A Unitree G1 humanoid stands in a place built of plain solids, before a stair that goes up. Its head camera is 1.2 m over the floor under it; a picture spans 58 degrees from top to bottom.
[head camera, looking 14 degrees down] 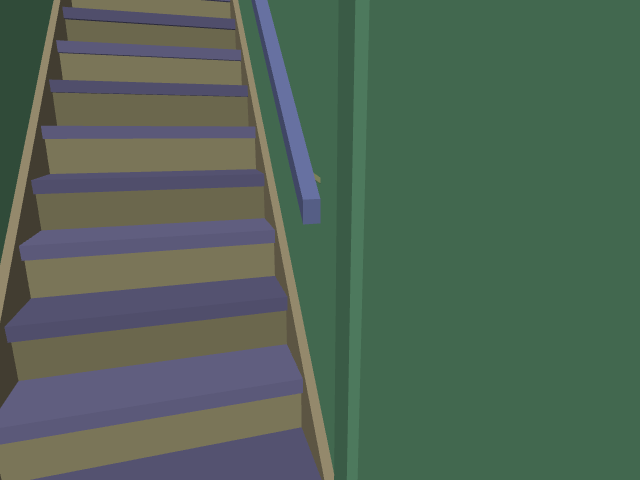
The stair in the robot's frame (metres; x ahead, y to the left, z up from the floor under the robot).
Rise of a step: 0.21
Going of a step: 0.22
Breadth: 0.90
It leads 16 degrees to the left of straight ahead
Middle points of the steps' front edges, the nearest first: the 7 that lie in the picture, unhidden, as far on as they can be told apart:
1.16 0.49 0.40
1.37 0.55 0.61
1.58 0.61 0.82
1.79 0.68 1.02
2.01 0.74 1.23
2.22 0.80 1.43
2.43 0.87 1.64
